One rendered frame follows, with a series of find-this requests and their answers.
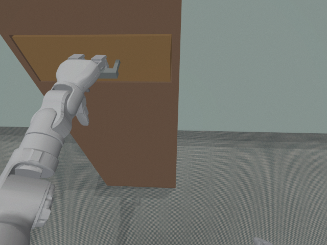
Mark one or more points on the robot left hand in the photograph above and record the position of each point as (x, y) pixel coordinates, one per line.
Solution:
(82, 73)

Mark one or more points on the handle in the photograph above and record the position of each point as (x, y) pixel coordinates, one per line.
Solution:
(110, 73)

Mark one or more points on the drawer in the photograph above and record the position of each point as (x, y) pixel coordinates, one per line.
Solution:
(143, 57)

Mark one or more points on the left robot upper arm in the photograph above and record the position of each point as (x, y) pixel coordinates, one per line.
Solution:
(25, 203)

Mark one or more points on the robot left forearm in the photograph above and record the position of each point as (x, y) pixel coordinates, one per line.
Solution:
(37, 155)

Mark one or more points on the cabinet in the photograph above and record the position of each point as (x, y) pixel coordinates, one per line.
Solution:
(131, 139)

